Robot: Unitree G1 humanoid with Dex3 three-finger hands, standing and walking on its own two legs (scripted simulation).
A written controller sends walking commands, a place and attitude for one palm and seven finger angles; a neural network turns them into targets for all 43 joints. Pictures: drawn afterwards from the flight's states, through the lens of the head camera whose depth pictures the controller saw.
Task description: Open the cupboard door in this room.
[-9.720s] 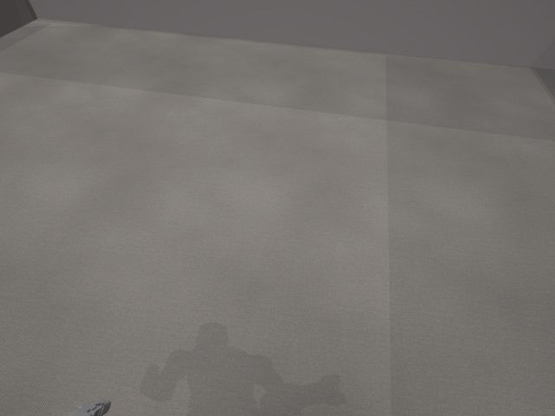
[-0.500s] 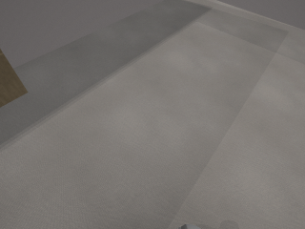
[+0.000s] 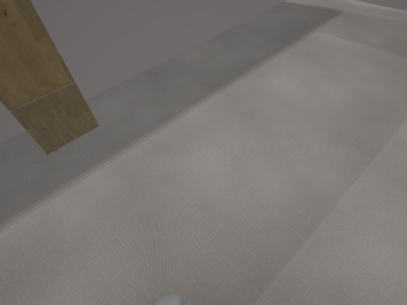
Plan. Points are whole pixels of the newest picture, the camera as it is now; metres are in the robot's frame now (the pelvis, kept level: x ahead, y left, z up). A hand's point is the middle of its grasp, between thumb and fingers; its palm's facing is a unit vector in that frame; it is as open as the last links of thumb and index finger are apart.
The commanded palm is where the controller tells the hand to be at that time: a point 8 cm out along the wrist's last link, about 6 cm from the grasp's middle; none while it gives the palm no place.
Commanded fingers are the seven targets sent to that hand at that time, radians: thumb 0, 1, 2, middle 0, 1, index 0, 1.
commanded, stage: stand and wait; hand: left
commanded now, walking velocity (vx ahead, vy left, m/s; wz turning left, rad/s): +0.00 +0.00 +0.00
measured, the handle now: out of the picture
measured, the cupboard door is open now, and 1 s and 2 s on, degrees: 0 0 0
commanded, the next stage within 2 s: turn or walk to find it in 0.20 s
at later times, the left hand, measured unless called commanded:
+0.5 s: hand out of the picture -0.03 +0.22 -0.17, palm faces +0.16 -0.96 -0.24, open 7.4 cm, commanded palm none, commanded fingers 0.00 0.90 0.90 -0.20 -0.30 -0.20 -0.30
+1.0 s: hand out of the picture -0.11 +0.22 -0.19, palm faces +0.29 -0.93 -0.22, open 7.4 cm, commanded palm none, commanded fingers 0.00 0.90 0.90 -0.20 -0.30 -0.20 -0.30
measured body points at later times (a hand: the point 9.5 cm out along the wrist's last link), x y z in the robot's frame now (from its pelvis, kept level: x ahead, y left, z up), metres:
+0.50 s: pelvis -0.03 +0.02 +0.00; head -0.02 +0.02 +0.45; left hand -0.03 +0.27 -0.15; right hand +0.07 -0.20 -0.15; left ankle -0.04 +0.15 -0.74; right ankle -0.03 -0.10 -0.72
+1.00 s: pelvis -0.08 +0.03 -0.01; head -0.06 +0.05 +0.44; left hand -0.12 +0.27 -0.17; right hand +0.02 -0.19 -0.15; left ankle -0.11 +0.13 -0.74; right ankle -0.05 -0.10 -0.71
